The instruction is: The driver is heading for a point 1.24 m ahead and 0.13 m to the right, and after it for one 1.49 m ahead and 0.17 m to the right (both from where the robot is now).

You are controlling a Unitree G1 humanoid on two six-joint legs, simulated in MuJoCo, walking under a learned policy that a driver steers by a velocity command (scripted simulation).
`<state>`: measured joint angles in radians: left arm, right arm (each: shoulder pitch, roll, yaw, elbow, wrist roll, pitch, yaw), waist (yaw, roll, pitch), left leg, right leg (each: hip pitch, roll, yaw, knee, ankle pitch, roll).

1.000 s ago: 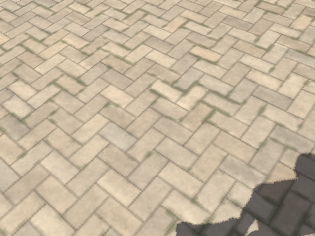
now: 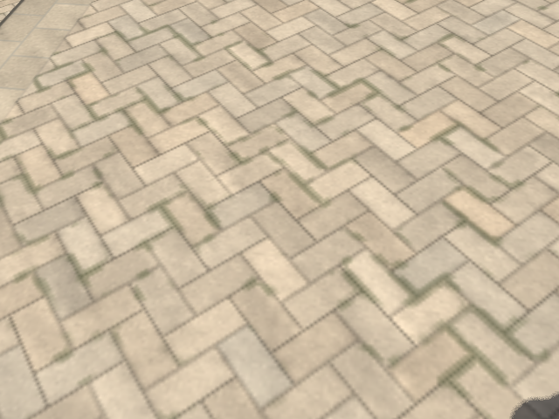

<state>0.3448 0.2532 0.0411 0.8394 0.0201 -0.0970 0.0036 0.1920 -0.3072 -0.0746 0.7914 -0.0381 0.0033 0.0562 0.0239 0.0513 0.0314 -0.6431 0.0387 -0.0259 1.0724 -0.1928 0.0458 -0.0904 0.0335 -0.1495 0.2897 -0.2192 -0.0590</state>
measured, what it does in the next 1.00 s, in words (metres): walks ahead, turning right: left foot, then right foot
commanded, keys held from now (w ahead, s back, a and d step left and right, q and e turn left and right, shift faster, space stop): w+q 0.08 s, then w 0.08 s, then w+e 0.84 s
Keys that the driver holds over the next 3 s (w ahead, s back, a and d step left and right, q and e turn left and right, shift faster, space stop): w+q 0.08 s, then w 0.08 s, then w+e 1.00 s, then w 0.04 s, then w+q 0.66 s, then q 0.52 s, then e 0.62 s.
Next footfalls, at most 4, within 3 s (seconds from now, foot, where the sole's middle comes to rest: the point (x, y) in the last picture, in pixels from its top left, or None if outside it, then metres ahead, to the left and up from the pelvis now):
0.24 left None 0.28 0.12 -0.78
0.78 right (332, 383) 0.57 -0.05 -0.78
1.32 left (312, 262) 0.92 -0.01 -0.78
1.84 right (395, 209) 1.12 -0.26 -0.78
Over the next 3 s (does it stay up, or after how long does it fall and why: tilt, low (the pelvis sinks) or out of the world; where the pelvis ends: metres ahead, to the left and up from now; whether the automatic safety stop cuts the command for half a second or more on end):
stays up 1.14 -0.16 0.00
